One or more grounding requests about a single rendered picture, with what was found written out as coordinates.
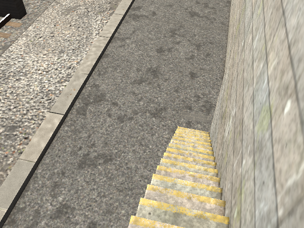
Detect stairs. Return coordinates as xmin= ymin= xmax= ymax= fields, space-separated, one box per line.
xmin=127 ymin=126 xmax=230 ymax=228

